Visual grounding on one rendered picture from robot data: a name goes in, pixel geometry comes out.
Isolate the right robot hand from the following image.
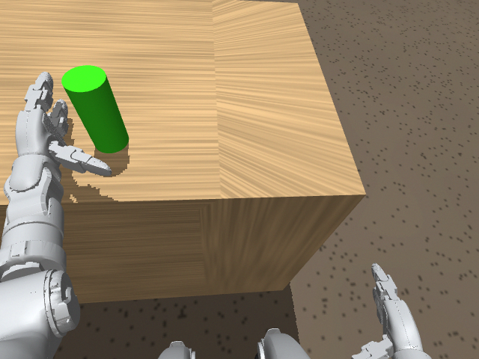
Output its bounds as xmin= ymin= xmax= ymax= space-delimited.
xmin=350 ymin=263 xmax=423 ymax=359

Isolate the can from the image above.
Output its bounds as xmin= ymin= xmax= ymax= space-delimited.
xmin=61 ymin=65 xmax=129 ymax=153

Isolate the left robot hand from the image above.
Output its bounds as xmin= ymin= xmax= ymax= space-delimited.
xmin=15 ymin=72 xmax=112 ymax=176

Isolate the left robot arm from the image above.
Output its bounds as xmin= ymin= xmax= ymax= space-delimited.
xmin=0 ymin=154 xmax=80 ymax=359

